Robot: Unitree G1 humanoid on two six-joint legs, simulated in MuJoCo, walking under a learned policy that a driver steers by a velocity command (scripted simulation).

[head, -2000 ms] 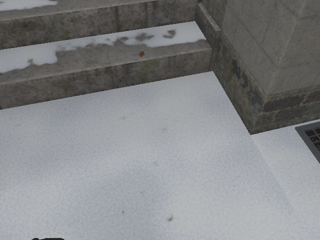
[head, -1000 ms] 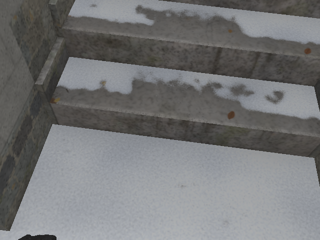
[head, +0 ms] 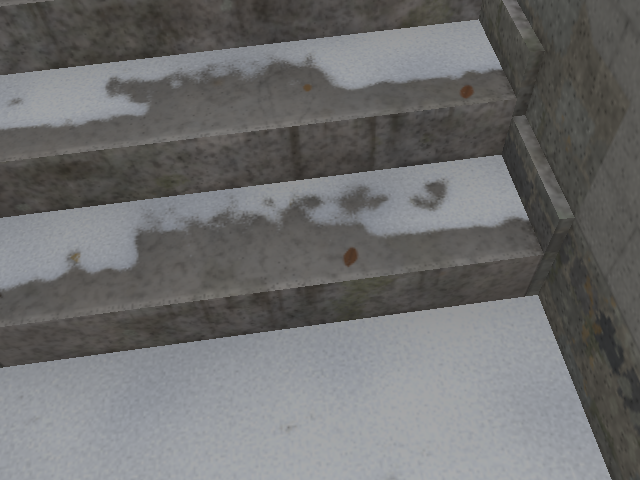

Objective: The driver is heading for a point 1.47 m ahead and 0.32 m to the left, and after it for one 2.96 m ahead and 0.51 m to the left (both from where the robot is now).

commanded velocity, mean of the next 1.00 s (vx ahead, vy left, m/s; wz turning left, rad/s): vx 0.00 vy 0.00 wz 0.33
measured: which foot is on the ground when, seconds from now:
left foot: up 0.00-0.22, down 0.24-0.54, up 0.56-0.98, down 1.00-1.00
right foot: down 0.00-0.30, up 0.32-0.52, down 0.54-1.00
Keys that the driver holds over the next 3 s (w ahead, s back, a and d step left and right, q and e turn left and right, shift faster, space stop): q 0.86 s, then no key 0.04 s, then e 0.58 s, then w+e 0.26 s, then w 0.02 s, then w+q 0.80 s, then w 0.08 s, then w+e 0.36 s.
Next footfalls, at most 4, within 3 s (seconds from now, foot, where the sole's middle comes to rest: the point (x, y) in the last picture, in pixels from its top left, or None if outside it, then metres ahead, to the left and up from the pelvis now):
0.24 left None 0.04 0.14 -0.77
0.54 right None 0.06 -0.10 -0.77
1.00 left None -0.02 0.14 -0.77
1.46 right None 0.03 -0.11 -0.77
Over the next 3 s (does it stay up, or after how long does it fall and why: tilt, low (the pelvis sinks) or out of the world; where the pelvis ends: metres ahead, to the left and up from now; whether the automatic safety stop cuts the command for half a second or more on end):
stays up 0.57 0.20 0.00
